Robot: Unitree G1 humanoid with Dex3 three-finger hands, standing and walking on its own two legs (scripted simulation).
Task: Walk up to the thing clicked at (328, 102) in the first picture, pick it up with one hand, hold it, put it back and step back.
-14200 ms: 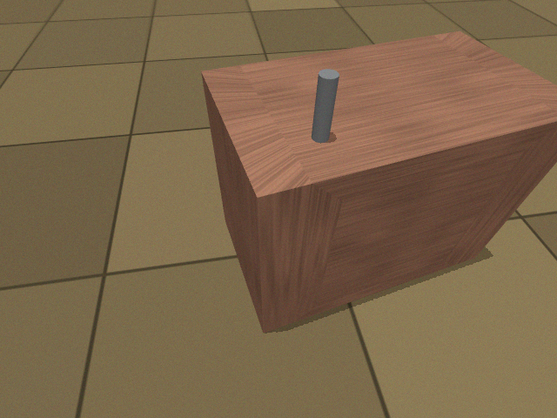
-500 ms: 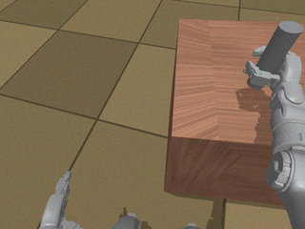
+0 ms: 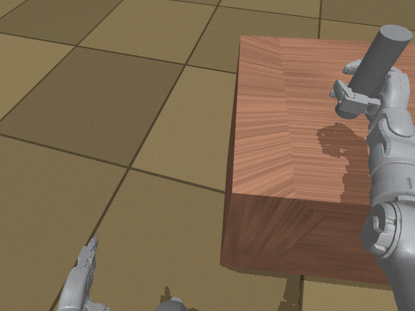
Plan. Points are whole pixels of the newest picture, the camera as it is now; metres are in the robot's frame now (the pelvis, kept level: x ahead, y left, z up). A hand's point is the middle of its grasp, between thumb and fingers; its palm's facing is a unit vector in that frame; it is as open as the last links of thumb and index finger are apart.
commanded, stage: lift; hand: right
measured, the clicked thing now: (367, 78) +0.50 -0.22 +0.18
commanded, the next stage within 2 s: hold in 1.44 s
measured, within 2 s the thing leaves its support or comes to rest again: neither
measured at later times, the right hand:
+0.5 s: hand (368, 82) +0.46 -0.20 +0.20, palm faces +0.13 +0.99 +0.00, open 5.7 cm
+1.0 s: hand (402, 96) +0.37 -0.19 +0.25, palm faces +0.13 +0.99 -0.01, open 5.7 cm
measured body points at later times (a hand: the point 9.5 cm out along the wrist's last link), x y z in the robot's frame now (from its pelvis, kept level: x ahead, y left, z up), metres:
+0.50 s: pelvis +0.02 +0.00 +0.01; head +0.04 +0.01 +0.46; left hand +0.16 +0.26 -0.05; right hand +0.44 -0.25 +0.20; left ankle +0.01 +0.14 -0.71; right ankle -0.02 -0.13 -0.71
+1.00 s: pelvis -0.01 +0.00 +0.02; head -0.02 +0.03 +0.47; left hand +0.16 +0.26 -0.05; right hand +0.36 -0.24 +0.26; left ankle +0.01 +0.14 -0.71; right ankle -0.02 -0.13 -0.71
